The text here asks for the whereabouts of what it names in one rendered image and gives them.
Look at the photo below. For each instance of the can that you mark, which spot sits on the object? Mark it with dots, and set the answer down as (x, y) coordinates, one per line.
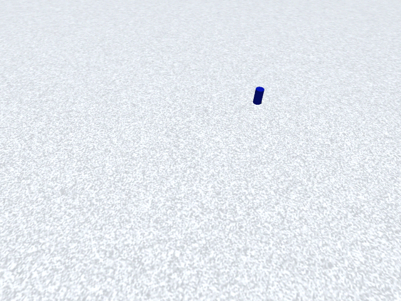
(258, 95)

